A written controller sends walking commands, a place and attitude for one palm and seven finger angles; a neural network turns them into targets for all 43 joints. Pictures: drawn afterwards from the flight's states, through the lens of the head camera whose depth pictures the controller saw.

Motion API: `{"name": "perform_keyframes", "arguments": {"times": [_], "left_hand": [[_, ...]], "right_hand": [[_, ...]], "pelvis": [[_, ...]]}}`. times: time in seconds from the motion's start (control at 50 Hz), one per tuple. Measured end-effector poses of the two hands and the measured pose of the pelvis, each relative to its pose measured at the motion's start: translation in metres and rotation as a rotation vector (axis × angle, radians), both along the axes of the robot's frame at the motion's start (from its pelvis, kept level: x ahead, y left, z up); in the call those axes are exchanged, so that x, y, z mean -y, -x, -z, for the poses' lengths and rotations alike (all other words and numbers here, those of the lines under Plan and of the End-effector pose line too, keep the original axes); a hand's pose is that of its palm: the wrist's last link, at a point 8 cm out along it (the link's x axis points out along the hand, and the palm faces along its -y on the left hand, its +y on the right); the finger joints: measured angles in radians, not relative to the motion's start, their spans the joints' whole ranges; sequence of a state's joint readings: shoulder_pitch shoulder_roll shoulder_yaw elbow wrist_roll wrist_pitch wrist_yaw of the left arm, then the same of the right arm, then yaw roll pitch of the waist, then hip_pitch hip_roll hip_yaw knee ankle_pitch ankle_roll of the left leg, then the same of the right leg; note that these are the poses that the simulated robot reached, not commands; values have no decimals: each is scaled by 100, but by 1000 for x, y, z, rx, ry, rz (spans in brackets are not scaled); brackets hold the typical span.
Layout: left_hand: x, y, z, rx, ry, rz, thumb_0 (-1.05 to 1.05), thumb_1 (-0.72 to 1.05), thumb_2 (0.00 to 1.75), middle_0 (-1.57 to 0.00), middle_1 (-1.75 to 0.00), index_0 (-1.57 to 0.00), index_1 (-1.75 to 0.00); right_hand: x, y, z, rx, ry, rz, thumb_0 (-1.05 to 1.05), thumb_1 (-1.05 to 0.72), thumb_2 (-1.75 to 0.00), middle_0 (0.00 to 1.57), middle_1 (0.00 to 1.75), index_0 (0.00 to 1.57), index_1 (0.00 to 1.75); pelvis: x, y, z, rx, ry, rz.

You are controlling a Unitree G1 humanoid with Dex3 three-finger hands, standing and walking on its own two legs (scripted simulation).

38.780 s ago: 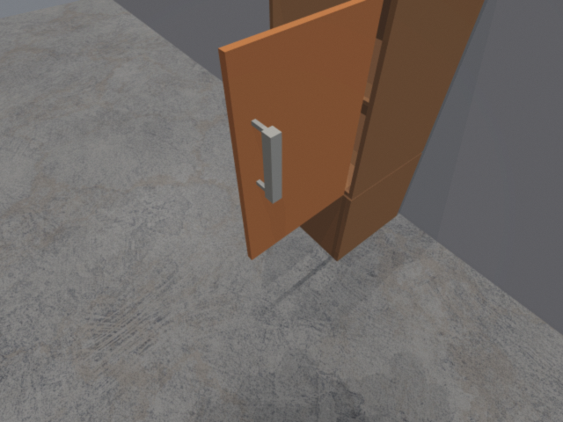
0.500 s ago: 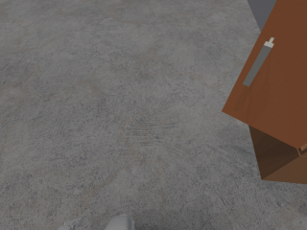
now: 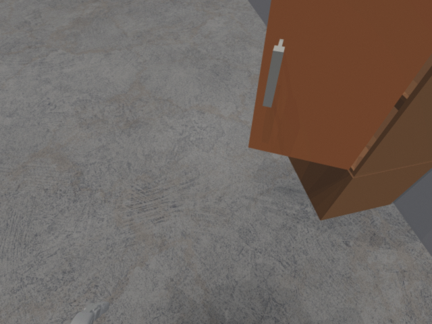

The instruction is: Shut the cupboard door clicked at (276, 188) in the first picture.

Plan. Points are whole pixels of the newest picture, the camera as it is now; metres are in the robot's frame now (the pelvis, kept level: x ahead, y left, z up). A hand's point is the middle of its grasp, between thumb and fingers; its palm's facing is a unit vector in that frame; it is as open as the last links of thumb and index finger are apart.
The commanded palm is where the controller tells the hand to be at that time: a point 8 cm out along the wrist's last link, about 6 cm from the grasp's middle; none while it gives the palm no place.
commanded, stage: turn to face it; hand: left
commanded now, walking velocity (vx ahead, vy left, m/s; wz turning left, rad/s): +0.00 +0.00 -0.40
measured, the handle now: (274, 74) +0.73 -0.12 +0.03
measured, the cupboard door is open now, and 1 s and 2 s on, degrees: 60 60 60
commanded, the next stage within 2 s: take the last steps up to it in 0.38 s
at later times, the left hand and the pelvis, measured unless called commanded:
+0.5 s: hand out of the picture +0.13 +0.20 -0.16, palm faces -0.14 -0.97 -0.19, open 7.4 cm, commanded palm none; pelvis +0.02 +0.02 +0.01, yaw -11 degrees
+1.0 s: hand out of the picture +0.14 +0.14 -0.18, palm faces -0.23 -0.96 -0.14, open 7.4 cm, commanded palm none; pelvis +0.12 -0.04 +0.00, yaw -16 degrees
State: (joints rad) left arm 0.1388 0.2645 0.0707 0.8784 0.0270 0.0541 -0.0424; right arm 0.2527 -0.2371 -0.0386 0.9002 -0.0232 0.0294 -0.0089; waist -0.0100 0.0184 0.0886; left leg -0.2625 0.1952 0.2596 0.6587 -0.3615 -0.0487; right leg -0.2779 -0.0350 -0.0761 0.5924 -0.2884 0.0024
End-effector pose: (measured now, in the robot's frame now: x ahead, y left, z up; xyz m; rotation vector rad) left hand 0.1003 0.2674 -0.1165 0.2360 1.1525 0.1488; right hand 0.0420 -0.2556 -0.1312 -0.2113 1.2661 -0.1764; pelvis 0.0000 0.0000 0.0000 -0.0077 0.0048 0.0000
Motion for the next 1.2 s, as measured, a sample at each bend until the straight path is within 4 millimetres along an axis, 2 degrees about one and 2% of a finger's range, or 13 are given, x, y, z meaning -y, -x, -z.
{"name": "perform_keyframes", "arguments": {"times": [0.06,0.14,0.24,0.34,0.4,0.54,0.72,0.82,0.94,1.0,1.04,1.12,1.2], "left_hand": [[14,-8,-3,14,-19,30,1,91,90,-20,-30,-19,-30],[26,-7,-7,-18,-15,52,0,90,90,-20,-30,-20,-30],[30,-10,-2,-44,19,76,1,90,90,-21,-30,-20,-30],[20,-17,19,-60,60,83,1,90,90,-21,-30,-20,-30],[15,-22,23,-82,67,96,1,90,90,-21,-30,-20,-30],[21,-34,9,-97,59,139,1,91,90,-20,-30,-19,-30],[55,-44,6,-94,27,200,1,91,90,-20,-30,-19,-30],[67,-32,4,-160,33,185,0,90,90,-20,-30,-20,-30],[74,-34,20,-275,65,172,1,90,90,-21,-30,-20,-30],[73,-49,38,-316,84,166,1,90,90,-21,-30,-20,-30],[76,-67,44,-331,83,194,1,90,90,-21,-30,-20,-30],[91,-126,34,-270,83,248,1,91,90,-20,-30,-19,-30],[119,-193,15,-144,88,282,1,91,90,-20,-30,-19,-30]], "right_hand": [[15,9,9,-37,7,48,1,-90,-90,20,30,20,30],[21,7,0,-21,15,80,1,-90,-90,20,30,20,30],[13,-2,-14,24,21,96,1,-90,-90,20,30,20,30],[-3,-6,-18,68,52,112,1,-90,-90,20,30,20,30],[-14,2,-21,61,56,124,0,-90,-90,20,30,20,30],[-26,30,-21,-12,14,176,0,-90,-90,20,30,20,30],[5,65,4,-90,-32,294,1,-90,-90,20,30,20,30],[27,38,-10,-70,-10,293,1,-90,-90,20,30,20,30],[41,-26,-20,7,29,262,1,-90,-90,20,30,20,30],[44,-58,-15,54,62,247,1,-90,-90,20,30,20,30],[44,-68,-14,71,74,258,0,-90,-90,20,30,20,30],[40,-65,-20,31,57,307,0,-90,-90,20,30,20,30],[36,-51,-23,-67,5,344,0,-90,-90,20,30,20,30]], "pelvis": [[4,0,2,6,7,23],[5,-2,-7,4,-6,55],[1,-7,-12,-4,-12,91],[-13,-16,-3,-4,11,128],[-16,-17,-4,2,5,157],[-13,-19,-15,-3,21,197],[17,-34,-5,5,15,242],[28,-55,-15,0,1,254],[35,-92,-11,-7,11,256],[35,-117,2,-3,23,273],[38,-128,4,9,12,297],[49,-149,-6,16,12,318],[65,-169,-18,10,17,324]]}}
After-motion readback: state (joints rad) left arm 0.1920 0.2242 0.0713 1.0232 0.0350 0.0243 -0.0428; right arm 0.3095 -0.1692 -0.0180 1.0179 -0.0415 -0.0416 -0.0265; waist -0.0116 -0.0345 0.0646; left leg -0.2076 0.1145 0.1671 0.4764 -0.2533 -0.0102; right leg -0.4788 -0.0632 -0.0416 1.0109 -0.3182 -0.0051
